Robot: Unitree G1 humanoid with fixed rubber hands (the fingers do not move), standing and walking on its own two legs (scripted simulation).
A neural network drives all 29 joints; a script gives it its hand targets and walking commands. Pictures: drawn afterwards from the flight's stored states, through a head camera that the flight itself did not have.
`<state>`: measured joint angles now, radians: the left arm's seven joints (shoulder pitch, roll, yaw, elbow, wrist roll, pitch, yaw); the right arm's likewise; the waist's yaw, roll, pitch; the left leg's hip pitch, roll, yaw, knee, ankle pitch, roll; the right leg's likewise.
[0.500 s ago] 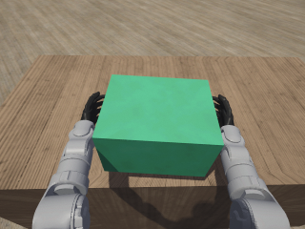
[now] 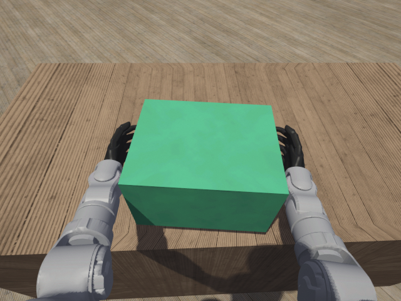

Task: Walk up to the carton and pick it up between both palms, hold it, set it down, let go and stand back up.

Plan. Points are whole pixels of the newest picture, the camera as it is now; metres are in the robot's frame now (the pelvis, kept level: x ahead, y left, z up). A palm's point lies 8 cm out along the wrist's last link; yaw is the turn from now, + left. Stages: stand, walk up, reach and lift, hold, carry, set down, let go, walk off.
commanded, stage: set down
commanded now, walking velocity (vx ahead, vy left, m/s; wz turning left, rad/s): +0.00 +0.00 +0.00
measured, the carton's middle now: (204, 164) +0.39 +0.00 +0.04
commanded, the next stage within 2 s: none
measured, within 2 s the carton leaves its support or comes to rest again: rests again in 0.98 s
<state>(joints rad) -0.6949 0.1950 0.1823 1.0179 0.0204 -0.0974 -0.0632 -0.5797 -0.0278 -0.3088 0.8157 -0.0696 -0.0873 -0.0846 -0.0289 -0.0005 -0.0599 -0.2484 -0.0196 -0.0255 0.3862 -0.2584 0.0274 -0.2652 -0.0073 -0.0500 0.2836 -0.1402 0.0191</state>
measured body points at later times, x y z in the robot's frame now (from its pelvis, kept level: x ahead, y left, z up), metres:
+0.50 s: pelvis +0.00 +0.00 -0.01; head +0.05 +0.00 +0.44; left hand +0.41 +0.19 +0.03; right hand +0.39 -0.18 +0.03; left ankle -0.05 +0.09 -0.75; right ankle -0.01 -0.13 -0.75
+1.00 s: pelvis -0.02 +0.00 -0.01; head +0.06 +0.00 +0.43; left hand +0.41 +0.20 +0.01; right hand +0.39 -0.18 +0.01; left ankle -0.05 +0.09 -0.75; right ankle -0.01 -0.13 -0.75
